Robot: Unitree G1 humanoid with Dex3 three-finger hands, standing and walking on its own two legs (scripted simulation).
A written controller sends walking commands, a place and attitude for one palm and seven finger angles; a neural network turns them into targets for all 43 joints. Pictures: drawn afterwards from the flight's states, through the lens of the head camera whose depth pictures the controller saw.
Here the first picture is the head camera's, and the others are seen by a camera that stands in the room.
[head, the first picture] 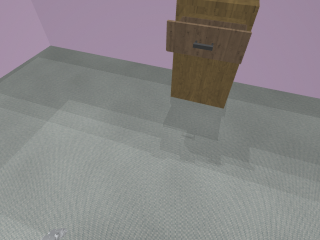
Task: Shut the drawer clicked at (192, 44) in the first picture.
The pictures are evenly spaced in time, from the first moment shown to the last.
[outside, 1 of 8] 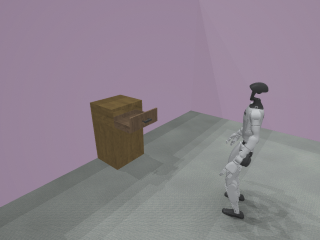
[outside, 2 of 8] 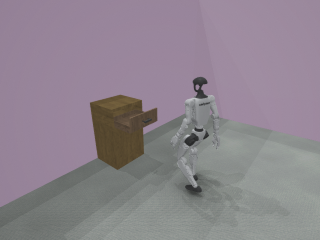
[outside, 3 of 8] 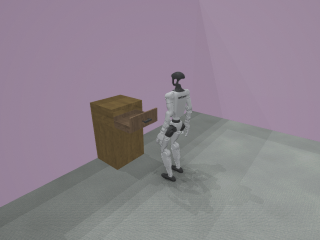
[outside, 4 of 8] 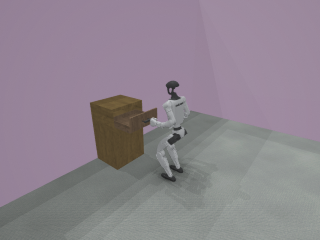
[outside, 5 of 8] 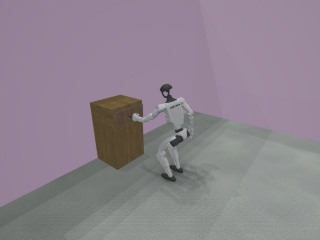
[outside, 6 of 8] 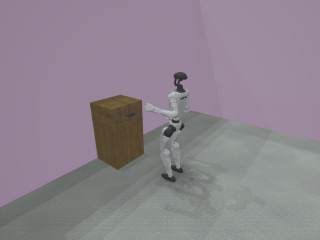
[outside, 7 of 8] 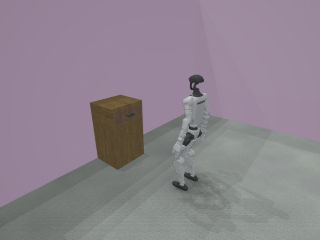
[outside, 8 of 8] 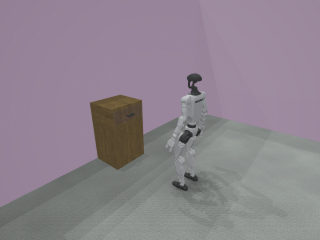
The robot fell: no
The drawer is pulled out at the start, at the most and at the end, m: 0.29 0.29 0.00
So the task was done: yes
